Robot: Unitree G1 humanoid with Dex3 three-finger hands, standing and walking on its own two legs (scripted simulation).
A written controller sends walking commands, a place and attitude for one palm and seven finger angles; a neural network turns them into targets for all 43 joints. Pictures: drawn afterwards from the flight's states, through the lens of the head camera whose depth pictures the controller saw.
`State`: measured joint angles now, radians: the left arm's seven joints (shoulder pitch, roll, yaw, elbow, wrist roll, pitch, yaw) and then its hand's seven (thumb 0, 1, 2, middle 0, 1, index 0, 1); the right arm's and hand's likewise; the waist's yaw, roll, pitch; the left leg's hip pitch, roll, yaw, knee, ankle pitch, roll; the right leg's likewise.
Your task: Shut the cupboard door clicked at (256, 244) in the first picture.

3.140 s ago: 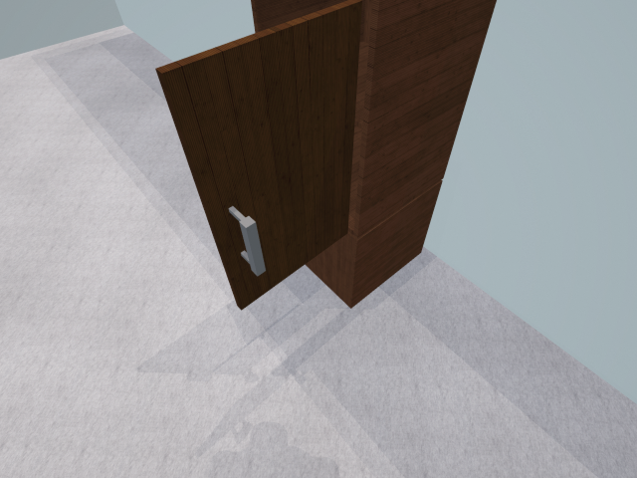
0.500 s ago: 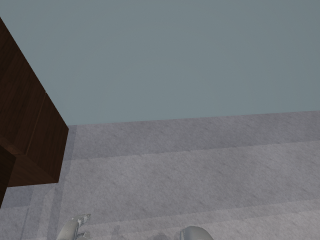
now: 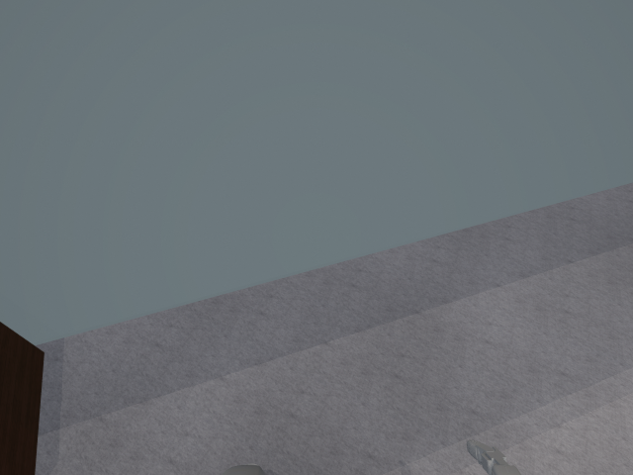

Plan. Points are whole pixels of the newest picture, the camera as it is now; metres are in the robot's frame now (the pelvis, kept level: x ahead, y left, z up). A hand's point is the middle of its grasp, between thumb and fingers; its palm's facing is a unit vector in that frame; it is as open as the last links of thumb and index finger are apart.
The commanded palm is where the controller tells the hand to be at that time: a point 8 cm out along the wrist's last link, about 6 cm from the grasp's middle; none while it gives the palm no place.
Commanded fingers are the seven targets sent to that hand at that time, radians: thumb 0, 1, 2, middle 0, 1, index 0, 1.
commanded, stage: walk to a spot facing it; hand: left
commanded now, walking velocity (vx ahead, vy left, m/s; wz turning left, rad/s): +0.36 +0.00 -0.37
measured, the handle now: out of the picture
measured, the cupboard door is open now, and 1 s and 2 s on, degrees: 92 92 92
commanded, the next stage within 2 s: turn to face it in 0.48 s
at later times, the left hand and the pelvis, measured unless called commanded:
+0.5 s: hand (262, 348) +0.32 +0.12 -0.15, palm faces -0.13 -0.97 -0.19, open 7.4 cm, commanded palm none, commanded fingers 0.00 0.90 0.90 -0.20 -0.30 -0.20 -0.30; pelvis +0.22 -0.06 +0.01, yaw -7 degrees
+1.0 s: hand (292, 267) +0.48 +0.08 -0.14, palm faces +0.09 -0.97 -0.22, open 7.3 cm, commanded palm none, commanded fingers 0.00 0.90 0.90 -0.20 -0.30 -0.20 -0.30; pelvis +0.39 -0.10 +0.01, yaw +4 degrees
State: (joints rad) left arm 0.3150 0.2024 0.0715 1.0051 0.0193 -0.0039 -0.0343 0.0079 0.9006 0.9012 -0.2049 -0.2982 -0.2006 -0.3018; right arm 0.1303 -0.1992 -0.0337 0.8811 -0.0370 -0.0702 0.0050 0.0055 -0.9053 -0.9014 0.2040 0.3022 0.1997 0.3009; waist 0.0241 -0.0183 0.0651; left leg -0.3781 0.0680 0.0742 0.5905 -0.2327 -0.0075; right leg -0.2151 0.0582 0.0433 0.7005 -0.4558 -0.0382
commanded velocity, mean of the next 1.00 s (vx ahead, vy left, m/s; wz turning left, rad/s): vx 0.18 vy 0.00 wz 0.15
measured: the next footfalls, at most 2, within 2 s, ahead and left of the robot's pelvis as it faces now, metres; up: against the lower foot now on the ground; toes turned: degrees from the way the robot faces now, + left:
right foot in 0.30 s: +0.22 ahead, -0.17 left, +0.00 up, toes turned -12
left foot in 0.60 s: +0.42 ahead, +0.06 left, +0.00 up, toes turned -1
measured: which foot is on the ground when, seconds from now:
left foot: down 0.00-0.30, up 0.32-0.58, down 0.60-0.84, up 0.86-1.00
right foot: up 0.00-0.28, down 0.30-0.60, up 0.62-0.82, down 0.84-1.00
